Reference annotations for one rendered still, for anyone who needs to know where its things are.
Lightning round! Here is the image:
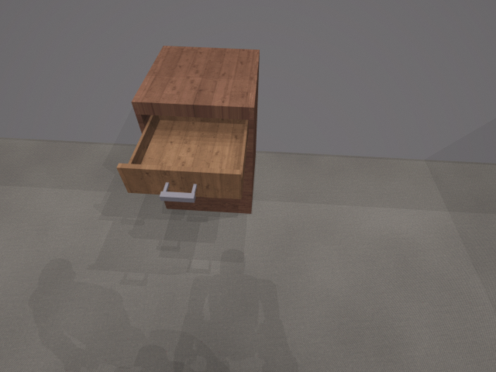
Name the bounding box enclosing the cabinet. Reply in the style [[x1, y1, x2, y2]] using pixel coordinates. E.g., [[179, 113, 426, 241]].
[[131, 46, 260, 214]]

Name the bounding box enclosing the drawer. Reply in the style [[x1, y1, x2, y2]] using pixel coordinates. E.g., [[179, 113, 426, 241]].
[[117, 115, 249, 199]]

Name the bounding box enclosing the handle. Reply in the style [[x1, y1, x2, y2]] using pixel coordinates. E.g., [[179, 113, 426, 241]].
[[160, 182, 197, 203]]

